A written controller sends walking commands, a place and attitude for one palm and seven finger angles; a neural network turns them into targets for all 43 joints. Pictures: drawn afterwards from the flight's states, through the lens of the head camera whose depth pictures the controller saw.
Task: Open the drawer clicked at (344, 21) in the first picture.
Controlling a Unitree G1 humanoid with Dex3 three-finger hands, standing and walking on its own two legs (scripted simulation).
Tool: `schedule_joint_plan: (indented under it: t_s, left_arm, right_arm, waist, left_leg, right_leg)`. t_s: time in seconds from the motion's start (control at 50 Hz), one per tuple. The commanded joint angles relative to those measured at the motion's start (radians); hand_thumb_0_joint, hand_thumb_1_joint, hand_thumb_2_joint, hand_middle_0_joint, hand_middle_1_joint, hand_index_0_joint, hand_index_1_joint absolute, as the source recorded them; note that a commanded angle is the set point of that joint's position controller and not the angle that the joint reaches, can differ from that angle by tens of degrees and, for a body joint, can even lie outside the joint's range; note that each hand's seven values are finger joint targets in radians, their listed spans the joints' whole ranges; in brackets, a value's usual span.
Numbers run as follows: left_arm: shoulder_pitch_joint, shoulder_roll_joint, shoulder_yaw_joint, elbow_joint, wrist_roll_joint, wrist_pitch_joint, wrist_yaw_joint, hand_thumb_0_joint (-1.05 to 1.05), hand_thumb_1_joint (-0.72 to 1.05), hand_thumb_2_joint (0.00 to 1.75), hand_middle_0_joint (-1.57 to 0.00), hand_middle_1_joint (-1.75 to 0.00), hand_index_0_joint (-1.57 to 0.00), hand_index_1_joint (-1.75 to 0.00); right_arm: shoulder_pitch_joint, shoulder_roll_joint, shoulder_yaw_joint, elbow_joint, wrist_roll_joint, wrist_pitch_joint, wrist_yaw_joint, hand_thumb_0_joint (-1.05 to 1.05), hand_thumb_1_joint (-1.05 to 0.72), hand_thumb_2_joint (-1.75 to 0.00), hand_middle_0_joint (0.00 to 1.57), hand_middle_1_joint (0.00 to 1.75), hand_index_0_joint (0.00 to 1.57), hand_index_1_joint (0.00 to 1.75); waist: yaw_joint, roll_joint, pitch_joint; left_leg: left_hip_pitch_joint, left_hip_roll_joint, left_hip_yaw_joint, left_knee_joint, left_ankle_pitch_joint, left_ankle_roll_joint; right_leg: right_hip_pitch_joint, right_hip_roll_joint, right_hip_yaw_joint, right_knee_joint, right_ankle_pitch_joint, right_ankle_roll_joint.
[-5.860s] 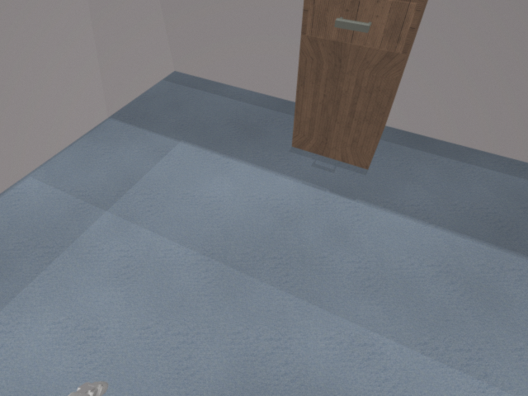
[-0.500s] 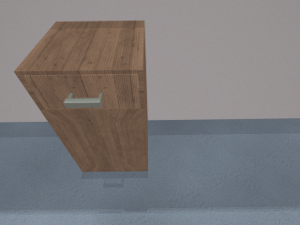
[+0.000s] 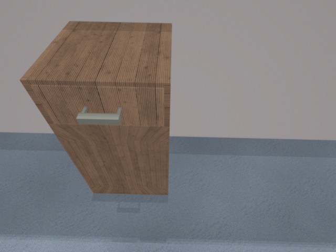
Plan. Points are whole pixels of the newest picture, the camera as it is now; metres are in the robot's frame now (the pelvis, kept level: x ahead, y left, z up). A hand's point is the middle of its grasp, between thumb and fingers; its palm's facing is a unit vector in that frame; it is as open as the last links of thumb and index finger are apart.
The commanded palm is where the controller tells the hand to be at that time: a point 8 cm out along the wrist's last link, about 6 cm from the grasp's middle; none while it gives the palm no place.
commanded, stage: come to a stop and stand still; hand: left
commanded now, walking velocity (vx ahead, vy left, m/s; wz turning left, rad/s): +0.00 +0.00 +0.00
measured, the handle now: (100, 114) +0.53 +0.27 -0.02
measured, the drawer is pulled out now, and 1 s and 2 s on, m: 0.00 0.00 0.00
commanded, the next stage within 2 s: look again from close up in 0.40 s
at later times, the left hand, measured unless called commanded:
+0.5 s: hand out of the picture +0.01 +0.19 -0.17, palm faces +0.04 -0.98 -0.21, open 7.4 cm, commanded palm none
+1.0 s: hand out of the picture +0.01 +0.23 -0.18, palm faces +0.00 -0.98 -0.22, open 7.4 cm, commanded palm none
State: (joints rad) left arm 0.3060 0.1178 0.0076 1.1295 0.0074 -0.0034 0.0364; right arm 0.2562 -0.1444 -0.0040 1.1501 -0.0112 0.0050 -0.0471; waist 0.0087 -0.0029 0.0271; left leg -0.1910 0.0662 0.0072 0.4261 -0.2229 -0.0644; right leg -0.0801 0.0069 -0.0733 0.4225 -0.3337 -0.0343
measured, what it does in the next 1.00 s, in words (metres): stands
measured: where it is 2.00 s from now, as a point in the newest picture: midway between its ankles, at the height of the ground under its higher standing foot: outside the picture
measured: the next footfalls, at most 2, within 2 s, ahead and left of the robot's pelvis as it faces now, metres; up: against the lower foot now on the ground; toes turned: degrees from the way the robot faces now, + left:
none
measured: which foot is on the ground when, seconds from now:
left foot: down 0.00-1.00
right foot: down 0.00-1.00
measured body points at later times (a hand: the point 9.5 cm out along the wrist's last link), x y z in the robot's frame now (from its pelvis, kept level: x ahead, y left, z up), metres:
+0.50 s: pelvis +0.01 +0.01 +0.00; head +0.03 +0.00 +0.45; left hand +0.01 +0.24 -0.16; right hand +0.01 -0.21 -0.16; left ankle +0.00 +0.16 -0.74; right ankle -0.07 -0.09 -0.74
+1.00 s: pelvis +0.00 +0.04 -0.01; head +0.01 +0.04 +0.44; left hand +0.01 +0.28 -0.16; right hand +0.02 -0.19 -0.16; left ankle +0.00 +0.16 -0.74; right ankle -0.07 -0.09 -0.74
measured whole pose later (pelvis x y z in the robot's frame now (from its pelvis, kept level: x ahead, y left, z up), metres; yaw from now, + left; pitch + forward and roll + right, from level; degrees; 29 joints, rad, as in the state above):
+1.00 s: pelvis +0.00 +0.04 -0.01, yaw -1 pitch +0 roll +0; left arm 0.29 0.20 -0.01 1.04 0.01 0.00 0.03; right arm 0.26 -0.17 0.02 1.06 -0.01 0.00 -0.02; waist 0.01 -0.01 0.03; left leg -0.26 0.01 0.04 0.55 -0.28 0.00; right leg -0.14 -0.05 -0.04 0.52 -0.38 0.02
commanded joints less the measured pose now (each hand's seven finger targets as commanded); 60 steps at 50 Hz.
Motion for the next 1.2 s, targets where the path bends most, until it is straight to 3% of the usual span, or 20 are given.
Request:
schedule_joint_plan:
  t_s: [0.0,0.46,0.48,0.5,0.54,0.56,0.6,0.62,0.64,0.66,0.7,0.86,1.04,1.06,1.08,1.1,1.12,1.14,1.16,1.18]
  left_arm:
    - [0.084,0.107,0.021,-0.014,-0.001,-0.011,0.006,0.0,0.9,0.9,-0.2,-0.3,-0.2,-0.3]
    - [0.053,0.132,0.021,-0.025,0.0,-0.007,0.006,0.0,0.9,0.9,-0.2,-0.3,-0.2,-0.3]
    - [0.122,0.148,0.014,-0.018,0.023,-0.055,0.044,0.0,0.9,0.9,-0.2,-0.3,-0.2,-0.3]
    - [0.093,0.194,0.025,-0.06,0.018,-0.061,0.038,0.0,0.9,0.9,-0.2,-0.3,-0.2,-0.3]
    - [0.041,0.184,0.016,-0.1,0.014,-0.061,0.029,0.0,0.9,0.9,-0.2,-0.3,-0.2,-0.3]
    - [0.031,0.176,0.014,-0.112,0.008,-0.058,0.027,0.0,0.9,0.9,-0.2,-0.3,-0.2,-0.3]
    - [0.059,0.153,0.01,-0.126,0.002,-0.042,0.024,0.0,0.9,0.9,-0.2,-0.3,-0.2,-0.3]
    - [0.062,0.15,0.009,-0.124,0.002,-0.032,0.022,0.0,0.9,0.9,-0.2,-0.3,-0.2,-0.3]
    - [0.067,0.153,0.009,-0.122,0.002,-0.024,0.02,0.0,0.9,0.9,-0.2,-0.3,-0.2,-0.3]
    - [0.071,0.15,0.008,-0.118,0.003,-0.019,0.017,0.0,0.9,0.9,-0.2,-0.3,-0.2,-0.3]
    - [0.059,0.152,0.006,-0.118,0.004,-0.012,0.013,0.0,0.9,0.9,-0.2,-0.3,-0.2,-0.3]
    - [0.052,0.161,0.005,-0.117,0.006,-0.003,0.002,0.0,0.9,0.9,-0.2,-0.3,-0.2,-0.3]
    - [0.06,0.165,0.003,-0.088,0.006,-0.009,-0.001,0.0,0.9,0.9,-0.2,-0.3,-0.2,-0.3]
    - [0.101,0.169,0.004,-0.074,0.02,-0.032,0.037,0.0,0.9,0.9,-0.2,-0.3,-0.2,-0.3]
    - [-0.651,0.511,0.027,-1.599,0.181,-0.185,0.067,0.0,0.88,0.89,-0.2,-0.32,-0.2,-0.32]
    - [-0.17,0.439,0.059,-1.314,0.209,-0.109,0.145,0.0,0.85,0.88,-0.2,-0.33,-0.2,-0.33]
    - [0.074,0.248,-0.027,-1.219,0.198,0.04,0.195,0.0,0.83,0.87,-0.21,-0.34,-0.21,-0.34]
    - [0.099,0.115,-0.12,-1.176,0.254,0.067,0.197,0.0,0.81,0.86,-0.21,-0.36,-0.21,-0.36]
    - [0.004,0.217,-0.071,-1.24,0.338,0.053,0.228,0.0,0.78,0.85,-0.21,-0.37,-0.21,-0.37]
    - [0.036,0.292,-0.022,-1.2,0.461,0.048,0.263,0.0,0.76,0.84,-0.21,-0.39,-0.21,-0.39]
  right_arm:
    - [0.064,-0.083,-0.008,-0.024,0.001,-0.015,-0.003,0.0,-0.9,-0.9,0.2,0.3,0.2,0.3]
    - [0.064,-0.106,-0.004,-0.023,0.001,-0.02,0.001,0.0,-0.9,-0.9,0.2,0.3,0.2,0.3]
    - [-0.045,-0.128,-0.01,-0.106,0.008,-0.037,0.02,0.0,-0.9,-0.9,0.2,0.3,0.2,0.3]
    - [-0.001,-0.066,-0.008,-0.148,0.004,-0.028,0.029,0.0,-0.9,-0.9,0.2,0.3,0.2,0.3]
    - [0.061,-0.075,-0.006,-0.154,-0.001,-0.02,0.032,0.0,-0.9,-0.9,0.2,0.3,0.2,0.3]
    - [0.078,-0.089,-0.006,-0.148,-0.001,-0.026,0.031,0.0,-0.9,-0.9,0.2,0.3,0.2,0.3]
    - [0.086,-0.123,-0.007,-0.141,-0.004,-0.035,0.024,0.0,-0.9,-0.9,0.2,0.3,0.2,0.3]
    - [0.092,-0.13,-0.006,-0.133,-0.004,-0.033,0.021,0.0,-0.9,-0.9,0.2,0.3,0.2,0.3]
    - [0.076,-0.134,-0.004,-0.139,-0.003,-0.028,0.019,0.0,-0.9,-0.9,0.2,0.3,0.2,0.3]
    - [0.062,-0.138,-0.004,-0.147,-0.003,-0.024,0.018,0.0,-0.9,-0.9,0.2,0.3,0.2,0.3]
    - [0.051,-0.137,-0.003,-0.154,-0.002,-0.021,0.019,0.0,-0.9,-0.9,0.2,0.3,0.2,0.3]
    - [0.038,-0.147,-0.003,-0.142,-0.005,-0.025,0.022,0.0,-0.9,-0.9,0.2,0.3,0.2,0.3]
    - [0.042,-0.145,0.002,-0.111,0.0,-0.031,0.02,0.0,-0.9,-0.9,0.2,0.3,0.2,0.3]
    - [-0.03,-0.169,-0.009,-0.172,0.008,-0.033,0.026,0.0,-0.9,-0.9,0.2,0.3,0.2,0.3]
    - [0.013,-0.287,-0.027,-0.492,0.057,-0.182,-0.014,0.0,-0.9,-0.9,0.2,0.3,0.2,0.3]
    - [-0.029,-0.207,-0.016,-0.428,0.039,-0.283,-0.059,0.0,-0.9,-0.9,0.2,0.3,0.2,0.3]
    - [-0.055,-0.169,-0.039,-0.418,0.066,-0.317,-0.065,0.0,-0.9,-0.9,0.2,0.3,0.2,0.3]
    - [-0.066,-0.151,-0.031,-0.42,0.064,-0.324,-0.065,0.0,-0.9,-0.9,0.2,0.3,0.2,0.3]
    - [-0.114,-0.195,-0.044,-0.472,0.039,-0.316,-0.056,0.0,-0.9,-0.9,0.2,0.3,0.2,0.3]
    - [-0.108,-0.218,-0.053,-0.489,0.013,-0.29,-0.053,0.0,-0.9,-0.9,0.2,0.3,0.2,0.3]
  waist:
    - [-0.005,0.004,0.021]
    - [-0.003,-0.005,0.038]
    - [0.033,-0.067,0.092]
    - [-0.018,-0.123,0.058]
    - [-0.038,-0.158,-0.073]
    - [-0.045,-0.096,-0.091]
    - [-0.025,0.052,-0.089]
    - [-0.02,0.141,-0.07]
    - [-0.013,0.141,-0.032]
    - [-0.008,0.086,0.0]
    - [-0.011,0.011,0.041]
    - [0.002,0.042,0.05]
    - [0.001,0.016,0.011]
    - [0.017,-0.028,0.082]
    - [-0.066,0.284,-0.412]
    - [0.019,0.396,-0.408]
    - [-0.016,0.308,-0.279]
    - [-0.027,0.173,-0.173]
    - [-0.025,0.106,-0.099]
    - [-0.032,0.011,-0.142]
  left_leg:
    - [0.065,0.044,-0.012,-0.015,0.298,0.062]
    - [0.077,0.042,-0.025,-0.047,0.314,0.071]
    - [-0.06,0.025,0.028,0.22,0.284,0.051]
    - [-0.126,-0.005,0.008,0.218,-0.08,0.072]
    - [-0.08,-0.018,0.031,0.173,-0.063,0.086]
    - [-0.043,-0.013,0.028,0.129,0.059,0.09]
    - [0.023,0.034,-0.012,0.128,0.349,0.104]
    - [0.022,0.051,-0.029,0.124,0.418,0.113]
    - [-0.006,0.058,-0.048,0.116,0.402,0.121]
    - [-0.032,0.057,-0.048,0.112,0.339,0.122]
    - [-0.064,0.04,-0.044,0.087,0.21,0.115]
    - [-0.074,0.043,-0.073,-0.008,0.07,0.124]
    - [-0.014,0.036,-0.048,0.005,0.181,0.117]
    - [-0.083,0.042,-0.035,0.195,0.307,0.082]
    - [0.227,-0.052,0.004,0.053,0.471,0.117]
    - [0.349,0.004,-0.025,0.037,0.599,0.098]
    - [0.184,-0.004,-0.036,-0.007,0.46,0.07]
    - [0.069,-0.006,-0.032,0.025,0.381,0.086]
    - [-0.032,-0.025,-0.034,0.081,0.226,0.084]
    - [-0.093,-0.048,-0.018,0.129,0.134,0.092]
  right_leg:
    - [-0.063,-0.117,0.073,-0.079,0.392,0.01]
    - [-0.046,-0.118,0.065,-0.092,0.321,0.017]
    - [-0.107,-0.175,0.162,-0.098,0.825,0.061]
    - [-0.041,-0.227,0.154,-0.039,0.939,0.016]
    - [0.02,-0.187,0.108,0.034,0.839,-0.031]
    - [0.01,-0.163,0.091,0.07,0.756,-0.031]
    - [-0.057,-0.108,0.075,0.096,0.496,-0.015]
    - [-0.07,-0.087,0.058,0.095,0.349,-0.008]
    - [-0.089,-0.072,0.051,0.079,0.247,-0.004]
    - [-0.102,-0.07,0.055,0.061,0.205,-0.004]
    - [-0.123,-0.079,0.069,0.04,0.167,-0.003]
    - [-0.134,-0.078,0.062,0.02,0.041,0.012]
    - [-0.117,-0.1,0.071,0.0,0.145,0.016]
    - [-0.17,-0.144,0.152,-0.053,0.468,0.025]
    - [-0.172,-0.035,0.103,0.115,0.51,-0.022]
    - [-0.272,-0.014,0.001,0.231,0.199,-0.021]
    - [-0.36,0.006,-0.034,0.286,-0.007,0.004]
    - [-0.37,-0.005,-0.024,0.245,0.007,0.008]
    - [-0.392,-0.008,-0.007,0.174,0.048,0.002]
    - [-0.414,-0.001,0.002,0.147,0.076,-0.001]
